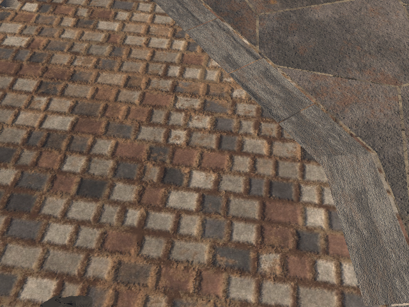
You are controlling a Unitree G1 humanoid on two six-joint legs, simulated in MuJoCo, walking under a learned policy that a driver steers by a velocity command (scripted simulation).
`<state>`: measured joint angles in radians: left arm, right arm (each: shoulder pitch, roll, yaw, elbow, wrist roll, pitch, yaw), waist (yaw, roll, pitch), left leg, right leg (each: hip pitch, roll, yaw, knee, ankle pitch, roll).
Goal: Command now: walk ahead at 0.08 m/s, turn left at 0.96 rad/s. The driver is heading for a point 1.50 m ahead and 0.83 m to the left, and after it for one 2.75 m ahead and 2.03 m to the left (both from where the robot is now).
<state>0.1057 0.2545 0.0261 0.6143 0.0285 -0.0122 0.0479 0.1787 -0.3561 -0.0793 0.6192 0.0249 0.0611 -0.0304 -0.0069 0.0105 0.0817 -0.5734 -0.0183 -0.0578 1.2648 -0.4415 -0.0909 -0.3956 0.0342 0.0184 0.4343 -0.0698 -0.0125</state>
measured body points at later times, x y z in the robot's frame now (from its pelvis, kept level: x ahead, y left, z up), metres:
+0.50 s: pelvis +0.04 +0.04 +0.01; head +0.07 +0.09 +0.45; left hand +0.09 +0.37 -0.09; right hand +0.31 -0.17 -0.06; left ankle +0.02 +0.13 -0.73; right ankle +0.15 -0.10 -0.67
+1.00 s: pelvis +0.06 +0.03 +0.00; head +0.09 +0.05 +0.45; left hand +0.00 +0.32 -0.10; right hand +0.35 -0.08 -0.10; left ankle -0.04 +0.12 -0.73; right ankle +0.15 -0.06 -0.73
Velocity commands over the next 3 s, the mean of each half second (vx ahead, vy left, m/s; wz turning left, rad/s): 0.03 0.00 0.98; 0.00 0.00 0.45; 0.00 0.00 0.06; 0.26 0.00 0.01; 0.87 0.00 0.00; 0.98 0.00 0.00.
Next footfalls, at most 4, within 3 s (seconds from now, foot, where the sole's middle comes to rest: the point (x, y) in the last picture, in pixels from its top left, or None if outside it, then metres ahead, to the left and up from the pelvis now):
0.26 left None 0.06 0.14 -0.77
0.66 right None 0.18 -0.03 -0.77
1.00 left None -0.01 0.15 -0.77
1.98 right None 0.25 0.00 -0.77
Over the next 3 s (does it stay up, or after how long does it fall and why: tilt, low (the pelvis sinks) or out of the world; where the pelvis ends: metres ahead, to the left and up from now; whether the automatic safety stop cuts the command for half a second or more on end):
stays up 0.79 0.56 -0.02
